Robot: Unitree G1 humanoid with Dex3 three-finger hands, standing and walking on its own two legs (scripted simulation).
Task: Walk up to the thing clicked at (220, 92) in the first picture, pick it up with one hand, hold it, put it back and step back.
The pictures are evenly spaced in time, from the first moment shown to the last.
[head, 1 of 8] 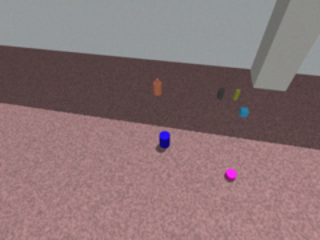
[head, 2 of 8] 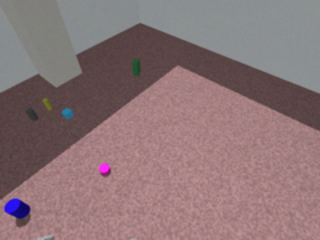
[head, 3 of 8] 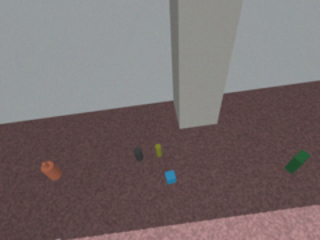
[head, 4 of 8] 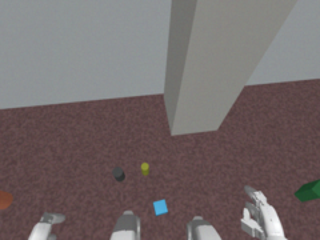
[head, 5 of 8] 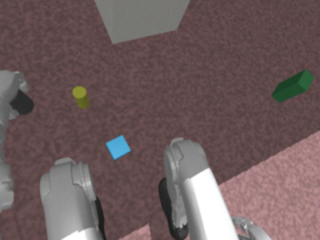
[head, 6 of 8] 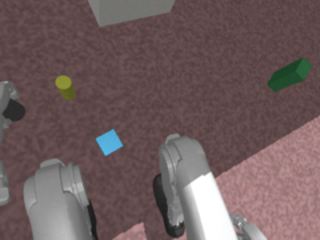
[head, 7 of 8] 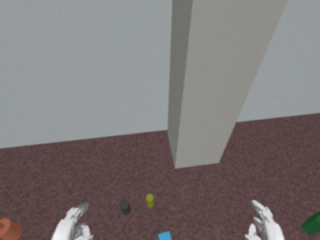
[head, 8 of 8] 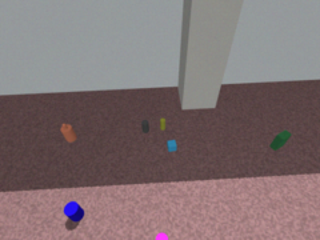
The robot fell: no
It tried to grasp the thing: yes
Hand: left
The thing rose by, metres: 0.66
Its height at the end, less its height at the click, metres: +0.00
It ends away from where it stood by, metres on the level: 0.00
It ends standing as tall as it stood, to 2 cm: yes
